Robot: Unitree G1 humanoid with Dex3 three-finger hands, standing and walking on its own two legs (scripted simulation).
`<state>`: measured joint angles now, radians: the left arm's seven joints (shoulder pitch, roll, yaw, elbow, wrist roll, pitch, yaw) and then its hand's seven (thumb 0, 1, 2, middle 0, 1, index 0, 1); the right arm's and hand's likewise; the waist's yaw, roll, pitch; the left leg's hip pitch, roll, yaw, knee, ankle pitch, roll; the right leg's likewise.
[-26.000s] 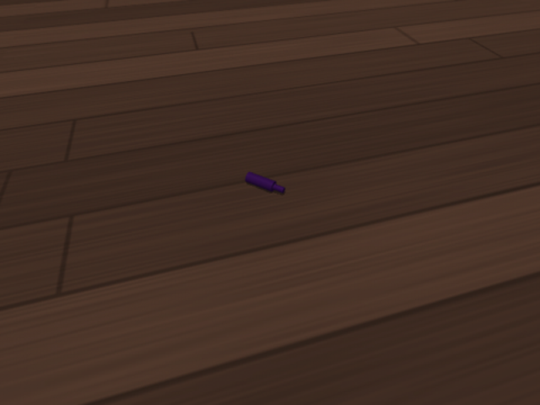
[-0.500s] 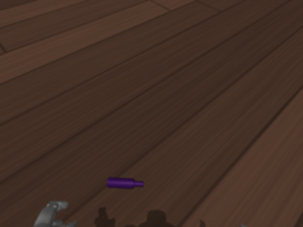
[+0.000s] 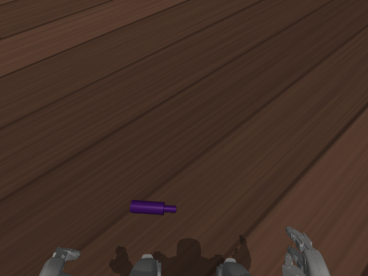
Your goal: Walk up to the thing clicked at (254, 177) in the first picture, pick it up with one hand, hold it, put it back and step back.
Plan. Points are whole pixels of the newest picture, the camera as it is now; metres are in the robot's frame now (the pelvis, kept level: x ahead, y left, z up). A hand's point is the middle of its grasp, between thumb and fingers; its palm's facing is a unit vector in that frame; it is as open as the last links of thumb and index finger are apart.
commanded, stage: rise first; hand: left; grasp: from above
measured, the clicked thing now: (153, 207) +0.46 +0.15 -0.66
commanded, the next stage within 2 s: none
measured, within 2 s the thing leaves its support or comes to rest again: neither
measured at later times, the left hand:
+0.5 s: hand (101, 246) +0.24 +0.27 -0.32, palm faces -0.45 -0.50 -0.74, open 14.1 cm
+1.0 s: hand (116, 220) +0.35 +0.27 -0.45, palm faces -0.48 -0.12 -0.87, open 14.0 cm
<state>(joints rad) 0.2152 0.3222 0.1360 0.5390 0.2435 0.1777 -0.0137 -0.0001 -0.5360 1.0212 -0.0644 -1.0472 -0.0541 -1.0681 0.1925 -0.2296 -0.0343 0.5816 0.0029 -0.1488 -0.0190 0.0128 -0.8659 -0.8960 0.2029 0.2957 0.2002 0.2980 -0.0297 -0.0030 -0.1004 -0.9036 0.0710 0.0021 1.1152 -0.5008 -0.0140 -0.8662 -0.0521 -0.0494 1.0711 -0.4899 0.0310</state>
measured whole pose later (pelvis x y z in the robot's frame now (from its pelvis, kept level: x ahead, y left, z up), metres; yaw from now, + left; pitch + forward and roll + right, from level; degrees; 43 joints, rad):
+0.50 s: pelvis -0.05 -0.01 -0.18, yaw +0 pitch +33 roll -2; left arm -0.23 0.46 0.11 0.74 0.68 -0.09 0.09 0.00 -0.55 1.00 -0.09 -1.06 -0.09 -1.08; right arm 0.08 -0.29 -0.07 0.65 -0.01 -0.20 0.03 0.01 -0.90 -0.90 0.20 0.30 0.20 0.30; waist -0.04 0.01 -0.17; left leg -1.72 0.07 -0.04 1.81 -0.66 -0.02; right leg -1.70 -0.06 -0.02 1.80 -0.68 0.02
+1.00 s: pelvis -0.09 +0.00 -0.30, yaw -4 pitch +33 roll -5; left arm -0.74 0.66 0.10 1.18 1.11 -0.25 0.23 0.00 -0.52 1.04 -0.07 -1.03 -0.07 -1.04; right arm 0.16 -0.27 -0.04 0.75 -0.08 -0.06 0.08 0.01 -0.88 -0.90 0.20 0.30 0.20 0.30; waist -0.15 -0.01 -0.10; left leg -2.15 0.06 -0.11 2.21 -0.65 -0.01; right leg -2.09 -0.05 -0.04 2.16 -0.65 0.03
